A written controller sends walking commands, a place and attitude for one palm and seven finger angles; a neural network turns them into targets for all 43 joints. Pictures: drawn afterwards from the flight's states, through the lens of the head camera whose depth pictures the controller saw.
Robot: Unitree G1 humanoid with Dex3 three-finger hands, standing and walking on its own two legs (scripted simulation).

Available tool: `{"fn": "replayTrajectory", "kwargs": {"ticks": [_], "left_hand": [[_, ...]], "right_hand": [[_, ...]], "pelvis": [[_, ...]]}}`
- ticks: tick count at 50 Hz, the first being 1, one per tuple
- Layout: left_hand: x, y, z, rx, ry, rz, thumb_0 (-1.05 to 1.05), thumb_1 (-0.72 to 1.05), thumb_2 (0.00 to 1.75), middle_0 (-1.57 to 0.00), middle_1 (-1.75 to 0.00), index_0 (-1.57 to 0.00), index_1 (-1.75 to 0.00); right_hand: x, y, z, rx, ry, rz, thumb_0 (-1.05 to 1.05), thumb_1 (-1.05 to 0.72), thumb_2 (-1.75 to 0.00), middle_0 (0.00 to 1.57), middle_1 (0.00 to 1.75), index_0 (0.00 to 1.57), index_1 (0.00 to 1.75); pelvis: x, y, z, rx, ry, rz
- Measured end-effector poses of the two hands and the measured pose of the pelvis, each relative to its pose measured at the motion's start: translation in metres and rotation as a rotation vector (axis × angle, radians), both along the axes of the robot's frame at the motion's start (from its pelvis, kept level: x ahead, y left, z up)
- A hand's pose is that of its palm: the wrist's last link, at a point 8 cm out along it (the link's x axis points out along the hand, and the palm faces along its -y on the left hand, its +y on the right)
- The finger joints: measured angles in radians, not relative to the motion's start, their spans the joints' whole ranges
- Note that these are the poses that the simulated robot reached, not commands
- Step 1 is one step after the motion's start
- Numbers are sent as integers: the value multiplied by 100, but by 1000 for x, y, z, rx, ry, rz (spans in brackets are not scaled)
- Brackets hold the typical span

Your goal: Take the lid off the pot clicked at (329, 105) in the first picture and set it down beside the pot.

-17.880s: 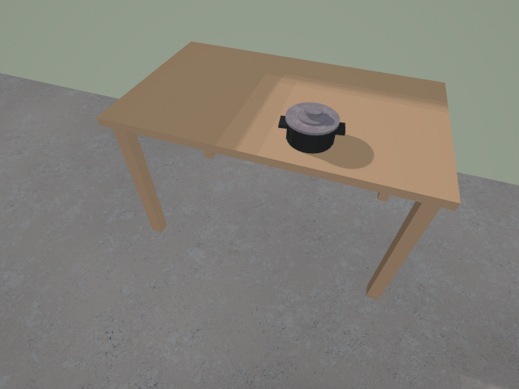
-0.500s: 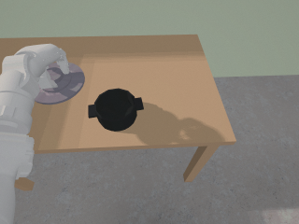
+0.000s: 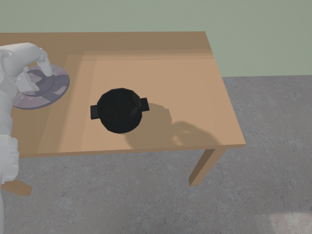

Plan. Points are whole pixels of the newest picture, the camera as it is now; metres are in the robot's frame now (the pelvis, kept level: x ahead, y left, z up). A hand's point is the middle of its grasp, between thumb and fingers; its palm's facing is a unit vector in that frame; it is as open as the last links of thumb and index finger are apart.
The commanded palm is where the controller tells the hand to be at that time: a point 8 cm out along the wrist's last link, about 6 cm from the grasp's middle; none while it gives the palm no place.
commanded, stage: move the lid sideways beside the pot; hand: left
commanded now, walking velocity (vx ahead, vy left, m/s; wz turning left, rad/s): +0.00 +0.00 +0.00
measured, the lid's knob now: (33, 78) +0.50 +0.30 +0.11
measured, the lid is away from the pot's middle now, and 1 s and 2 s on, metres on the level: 0.20 0.24 0.24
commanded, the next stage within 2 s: lower the lid onto the table in 0.38 s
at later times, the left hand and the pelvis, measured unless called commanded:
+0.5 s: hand (11, 81) +0.46 +0.33 +0.13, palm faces -0.41 -0.07 -0.91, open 8.0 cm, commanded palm +0.49 +0.32 +0.20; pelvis +0.00 +0.01 +0.00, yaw +0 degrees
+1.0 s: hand (20, 90) +0.46 +0.33 +0.10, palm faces -0.44 -0.07 -0.89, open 8.0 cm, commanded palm +0.50 +0.33 +0.16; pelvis +0.00 +0.01 -0.01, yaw +0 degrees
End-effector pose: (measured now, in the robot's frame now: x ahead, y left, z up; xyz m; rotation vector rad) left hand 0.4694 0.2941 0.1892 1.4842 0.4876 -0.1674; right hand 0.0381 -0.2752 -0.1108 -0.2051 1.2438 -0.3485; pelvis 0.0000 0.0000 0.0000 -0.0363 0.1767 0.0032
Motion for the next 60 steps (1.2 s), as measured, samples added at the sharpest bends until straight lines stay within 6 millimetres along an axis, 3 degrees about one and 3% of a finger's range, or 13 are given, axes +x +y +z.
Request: {"fn": "replayTrajectory", "kwargs": {"ticks": [9,19,29,34,52,60], "left_hand": [[1,19,0,0,-1,-2,2,21,79,-49,-96,-58,-102],[-2,40,0,4,7,20,2,22,79,-49,-96,-58,-102],[-6,31,1,-8,-7,-34,2,22,80,-49,-96,-58,-102],[-6,29,-9,2,20,-17,2,22,80,-49,-96,-58,-102],[-6,33,-31,3,37,-29,2,22,79,-49,-96,-58,-102],[-5,41,-43,-12,54,-12,2,22,79,-49,-96,-57,-102]], "right_hand": [[-9,-5,2,-29,45,-14,1,-91,-90,20,30,20,30],[-6,-3,1,-26,65,-10,1,-91,-90,20,30,20,30],[5,5,-2,-11,50,17,1,-91,-90,20,30,20,30],[5,7,-3,-4,33,16,1,-91,-90,20,30,20,30],[-33,0,0,-50,106,-34,1,-91,-90,20,30,20,30],[-38,-1,1,-62,120,-50,1,-91,-90,20,30,20,30]], "pelvis": [[4,2,-1,-6,13,0],[6,4,-3,-11,28,4],[3,7,-4,-14,29,12],[-1,7,-5,-15,29,6],[-2,7,-7,-19,44,-5],[-1,8,-9,-23,56,-10]]}}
